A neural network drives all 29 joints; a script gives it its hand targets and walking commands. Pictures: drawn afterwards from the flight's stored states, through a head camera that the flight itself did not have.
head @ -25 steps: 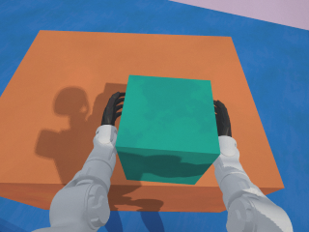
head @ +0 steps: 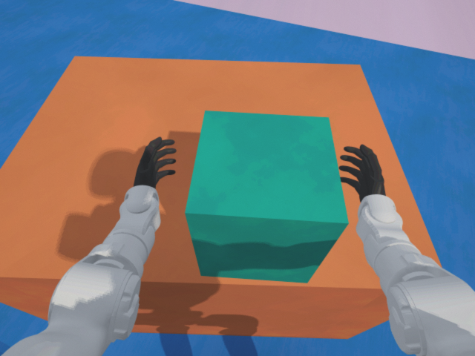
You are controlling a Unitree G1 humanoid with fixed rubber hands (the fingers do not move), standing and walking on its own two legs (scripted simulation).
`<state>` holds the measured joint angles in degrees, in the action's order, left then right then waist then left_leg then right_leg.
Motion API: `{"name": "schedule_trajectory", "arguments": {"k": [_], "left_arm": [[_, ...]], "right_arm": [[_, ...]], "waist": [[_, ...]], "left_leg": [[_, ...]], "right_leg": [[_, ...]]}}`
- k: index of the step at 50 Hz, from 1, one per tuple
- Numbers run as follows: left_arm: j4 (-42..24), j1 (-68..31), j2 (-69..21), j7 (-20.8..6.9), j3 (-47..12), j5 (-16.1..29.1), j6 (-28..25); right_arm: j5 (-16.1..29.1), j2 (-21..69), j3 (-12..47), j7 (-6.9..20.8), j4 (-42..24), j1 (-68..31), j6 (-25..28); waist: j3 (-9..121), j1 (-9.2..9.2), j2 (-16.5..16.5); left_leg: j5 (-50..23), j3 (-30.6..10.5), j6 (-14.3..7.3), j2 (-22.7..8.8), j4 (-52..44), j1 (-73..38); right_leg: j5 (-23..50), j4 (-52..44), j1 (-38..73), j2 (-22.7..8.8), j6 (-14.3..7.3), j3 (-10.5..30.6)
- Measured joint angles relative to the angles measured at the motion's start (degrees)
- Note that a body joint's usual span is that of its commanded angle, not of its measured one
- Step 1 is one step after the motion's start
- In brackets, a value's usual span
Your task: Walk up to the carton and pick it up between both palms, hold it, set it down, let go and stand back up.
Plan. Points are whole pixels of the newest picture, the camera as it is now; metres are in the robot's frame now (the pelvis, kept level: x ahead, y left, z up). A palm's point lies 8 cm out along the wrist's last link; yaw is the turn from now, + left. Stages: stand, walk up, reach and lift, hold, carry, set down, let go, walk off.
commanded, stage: set down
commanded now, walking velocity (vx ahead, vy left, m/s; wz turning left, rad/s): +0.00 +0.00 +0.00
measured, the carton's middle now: (259, 202) +0.40 -0.02 +0.01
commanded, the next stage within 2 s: none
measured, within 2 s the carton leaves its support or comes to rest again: neither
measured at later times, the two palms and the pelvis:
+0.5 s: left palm (141, 152) +0.43 +0.18 +0.11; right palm (394, 168) +0.40 -0.22 +0.11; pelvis -0.02 -0.01 +0.01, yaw +0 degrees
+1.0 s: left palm (121, 108) +0.44 +0.19 +0.19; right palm (413, 130) +0.42 -0.22 +0.18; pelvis -0.01 -0.01 +0.03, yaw +0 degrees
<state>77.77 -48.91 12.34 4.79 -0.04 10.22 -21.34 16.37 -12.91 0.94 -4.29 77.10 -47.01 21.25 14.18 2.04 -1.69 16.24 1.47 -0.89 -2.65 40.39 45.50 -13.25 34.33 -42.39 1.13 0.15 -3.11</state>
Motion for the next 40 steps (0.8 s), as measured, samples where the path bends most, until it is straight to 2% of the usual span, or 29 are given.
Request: {"name": "schedule_trajectory", "arguments": {"k": [5, 8, 11, 13, 20, 28, 33, 40], "left_arm": [[1.33, -1.95, 1.65, -0.91, -4.51, 4.23, 1.79], [-2.38, -2.16, 2.22, -0.67, -5.88, 6.89, 4.25], [-4.58, -3.27, 2.86, -0.94, -6.21, 7.53, 6.59], [-3.9, -4.9, 3.2, -1.2, -5.96, 7.44, 8.41], [-10.2, -4.66, 3.68, -1.78, -3.32, 5.57, 15.08], [-8.35, -8.1, 5.64, -1.04, -4.39, 7.9, 19.45], [-8.62, -9.59, 6.03, -1.67, -3.36, 6.61, 22.06], [-16.93, -8.1, 6.36, -1.2, -1.94, 5.59, 28.88]], "right_arm": [[3.8, -2.78, 2.79, 1.94, 0.68, -1.83, -3.33], [6.18, -3.95, 3.95, 3.05, -3.71, -1.51, -6.17], [6.34, -4.3, 3.75, 3.52, -7.11, -2.08, -8.58], [6.1, -4.16, 3.71, 3.34, -7.03, -3.43, -10.31], [5.2, -3.64, 2.44, 1.83, -11.22, -3.3, -15.18], [2.63, -2.91, -1.06, 0.29, -14.94, -3.97, -21.05], [3.33, -2.71, -0.92, -0.89, -14.6, -5.85, -23.32], [3.3, -2.52, -2.24, -1.72, -18.5, -5.68, -26.95]], "waist": [[0.46, 0.31, 0.25], [0.94, 0.05, 0.75], [0.76, 0.1, 0.86], [0.32, 0.21, 1.14], [-1.68, 0.02, 1.28], [-2.53, 0.71, 2.59], [-4.79, 1.04, 2.84], [-6.25, 0.7, 2.16]], "left_leg": [[0.09, -0.09, -0.16, 0.2, 1.49, 1.33], [-0.17, 0.26, -0.13, 0.3, 1.84, 2.34], [-0.55, 0.34, -0.08, 0.38, 1.76, 2.43], [-0.89, 0.49, -0.07, 0.52, 1.37, 1.91], [-2.64, 0.31, 0.22, 0.57, -2.3, -2.89], [-3.98, 0.3, 0.41, 0.87, -5.57, -6.96], [-4.28, -0.11, 0.6, 0.87, -7.2, -10.69], [-4.24, -0.37, 0.76, 0.63, -8.97, -14.65]], "right_leg": [[-0.42, 2.21, -1.71, -0.16, -0.09, 0.13], [-0.46, 3.34, -3.23, -0.24, -0.1, 0.59], [-0.23, 3.69, -3.58, -0.26, -0.17, 0.8], [-0.1, 3.78, -3.35, -0.35, -0.22, 1.02], [1.69, 0.07, 1.44, -0.1, -0.38, 1.19], [2.65, -2.45, 5.13, -0.16, -0.65, 1.45], [3.13, -4.6, 9.2, -0.01, -0.72, 1.23], [3.75, -7.62, 13.72, 0.39, -0.75, 1.21]]}}
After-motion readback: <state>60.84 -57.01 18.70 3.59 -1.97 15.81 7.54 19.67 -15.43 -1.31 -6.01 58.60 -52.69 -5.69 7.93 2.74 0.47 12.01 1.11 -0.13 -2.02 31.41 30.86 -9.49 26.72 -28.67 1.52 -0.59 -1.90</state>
